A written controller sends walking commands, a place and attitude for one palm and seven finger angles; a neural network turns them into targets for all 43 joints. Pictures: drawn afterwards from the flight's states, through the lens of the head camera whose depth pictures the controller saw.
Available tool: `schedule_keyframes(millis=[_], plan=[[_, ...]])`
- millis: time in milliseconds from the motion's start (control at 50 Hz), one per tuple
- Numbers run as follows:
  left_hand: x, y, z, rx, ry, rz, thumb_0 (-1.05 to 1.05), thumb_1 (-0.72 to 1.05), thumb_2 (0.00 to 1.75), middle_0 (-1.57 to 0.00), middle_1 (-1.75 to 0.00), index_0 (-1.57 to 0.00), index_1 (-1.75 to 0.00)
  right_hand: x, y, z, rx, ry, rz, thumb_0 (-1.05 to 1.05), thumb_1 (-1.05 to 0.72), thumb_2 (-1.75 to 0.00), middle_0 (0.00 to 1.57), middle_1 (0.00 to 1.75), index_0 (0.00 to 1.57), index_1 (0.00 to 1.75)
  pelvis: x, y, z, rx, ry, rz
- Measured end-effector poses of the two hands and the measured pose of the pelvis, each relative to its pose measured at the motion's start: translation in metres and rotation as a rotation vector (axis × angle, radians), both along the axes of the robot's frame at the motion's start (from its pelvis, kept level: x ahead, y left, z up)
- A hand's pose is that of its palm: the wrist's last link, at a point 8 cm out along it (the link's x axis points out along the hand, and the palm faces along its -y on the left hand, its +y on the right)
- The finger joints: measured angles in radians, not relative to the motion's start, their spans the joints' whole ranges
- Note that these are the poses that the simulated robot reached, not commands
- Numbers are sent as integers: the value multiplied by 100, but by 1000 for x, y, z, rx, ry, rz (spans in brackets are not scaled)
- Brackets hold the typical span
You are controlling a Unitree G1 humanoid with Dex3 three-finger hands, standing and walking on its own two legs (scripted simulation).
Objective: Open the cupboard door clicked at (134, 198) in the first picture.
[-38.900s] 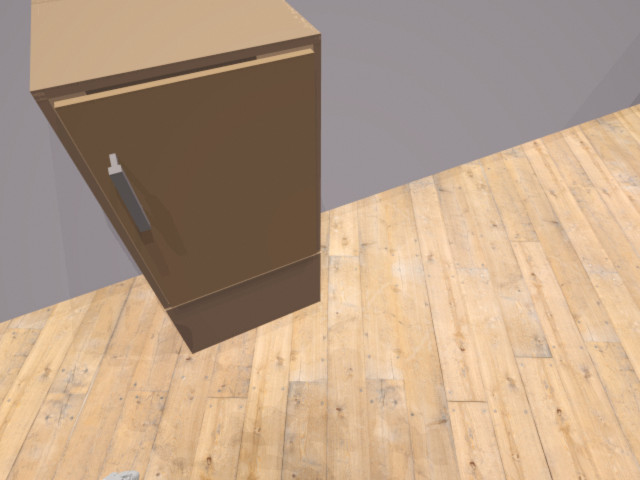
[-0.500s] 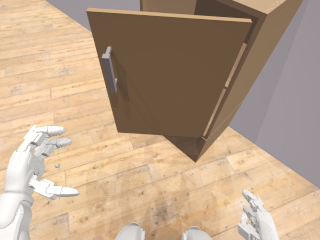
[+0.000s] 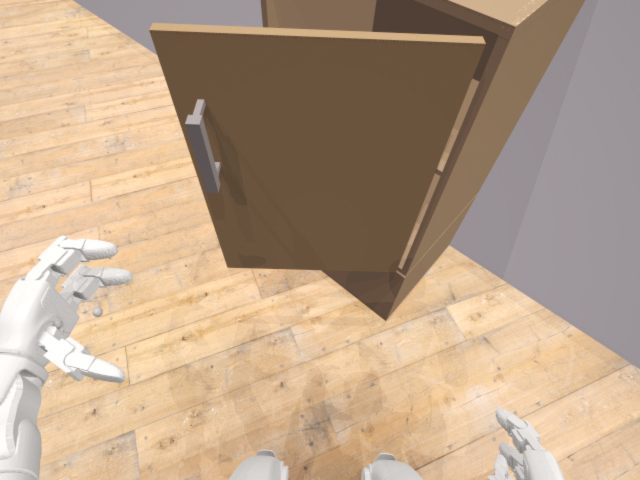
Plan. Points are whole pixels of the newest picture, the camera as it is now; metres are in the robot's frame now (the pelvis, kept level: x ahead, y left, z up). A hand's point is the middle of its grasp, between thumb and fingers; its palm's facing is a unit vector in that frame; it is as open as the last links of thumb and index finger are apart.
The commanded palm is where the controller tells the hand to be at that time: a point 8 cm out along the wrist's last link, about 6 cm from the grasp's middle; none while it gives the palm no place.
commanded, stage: raise the hand with hooked fingers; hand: left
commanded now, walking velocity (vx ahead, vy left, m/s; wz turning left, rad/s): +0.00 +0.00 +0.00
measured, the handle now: (206, 148) +0.58 +0.21 +0.04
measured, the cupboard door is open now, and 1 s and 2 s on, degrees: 41 41 41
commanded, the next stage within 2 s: move the hooked fingers beside the handle in 0.34 s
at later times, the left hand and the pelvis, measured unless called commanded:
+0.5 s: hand (94, 315) +0.28 +0.27 +0.06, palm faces +0.05 -1.00 -0.04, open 14.0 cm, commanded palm +0.27 +0.32 +0.06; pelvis -0.01 -0.01 +0.00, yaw +0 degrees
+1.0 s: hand (120, 254) +0.37 +0.27 +0.05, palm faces +0.05 -1.00 -0.03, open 14.0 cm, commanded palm +0.34 +0.32 +0.05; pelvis +0.00 +0.00 -0.01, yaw -1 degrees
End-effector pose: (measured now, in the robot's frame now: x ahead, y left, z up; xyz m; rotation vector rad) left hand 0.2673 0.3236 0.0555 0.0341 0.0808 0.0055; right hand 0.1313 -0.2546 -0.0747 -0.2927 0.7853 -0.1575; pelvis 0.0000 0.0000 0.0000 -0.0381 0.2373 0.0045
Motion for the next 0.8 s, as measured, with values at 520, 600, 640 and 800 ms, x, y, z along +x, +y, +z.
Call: schedule_keyframes(millis=[520, 600, 640, 800], plan=[[-6, -1, 2, 7, -41, 45, -1, -50, 30, -30, -120, -30, -120, 10, 7, -4, 23, -21, 34, 1, -90, -90, 20, 30, 20, 30, -5, -5, -2, 5, -6, 8], [6, -2, -3, 0, -41, 39, -1, -50, 30, -30, -120, -30, -120, 8, 3, -7, 5, -5, 36, 1, -90, -90, 20, 30, 20, 30, -7, -6, -4, 3, 0, 12], [15, -3, -3, -1, -50, 36, -1, -50, 30, -30, -120, -30, -120, 5, 1, -9, -3, 6, 30, 1, -90, -90, 20, 30, 20, 30, -8, -7, -6, 2, 4, 12], [49, -6, 1, -1, -50, 13, -1, -50, 30, -30, -120, -30, -120, -14, -6, -12, -7, 62, -21, 1, -90, -90, 20, 30, 20, 30, -6, -7, -6, 4, 24, -1]])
